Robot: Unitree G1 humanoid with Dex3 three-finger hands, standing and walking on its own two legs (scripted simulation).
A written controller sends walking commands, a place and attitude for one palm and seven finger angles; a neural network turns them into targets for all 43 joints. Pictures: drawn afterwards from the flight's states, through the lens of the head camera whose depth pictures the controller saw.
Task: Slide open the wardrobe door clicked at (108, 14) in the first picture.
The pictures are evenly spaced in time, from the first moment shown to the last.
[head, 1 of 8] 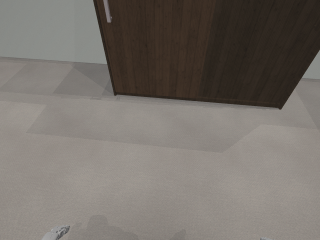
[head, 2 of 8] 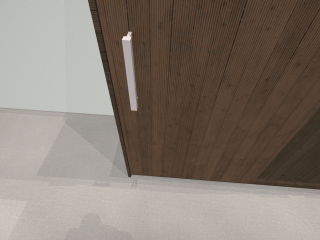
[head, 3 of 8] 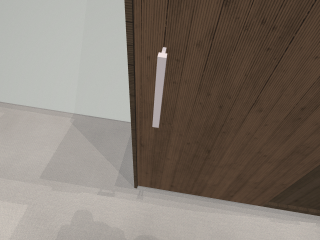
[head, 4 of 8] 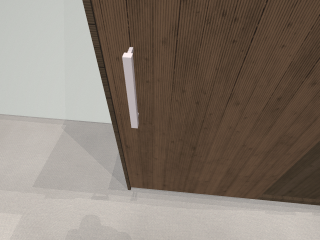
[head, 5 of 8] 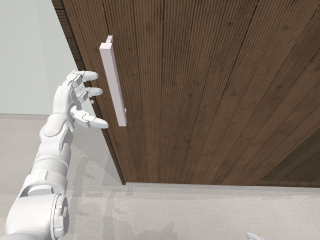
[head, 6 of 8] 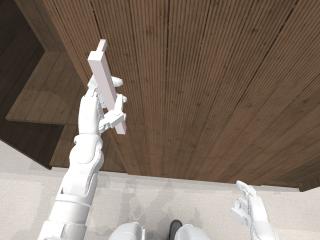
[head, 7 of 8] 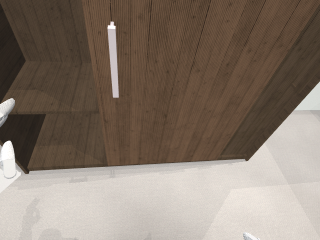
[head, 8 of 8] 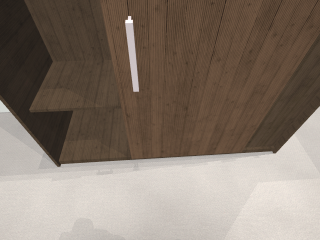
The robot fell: no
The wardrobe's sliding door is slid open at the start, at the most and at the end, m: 0.00 0.50 0.50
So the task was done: yes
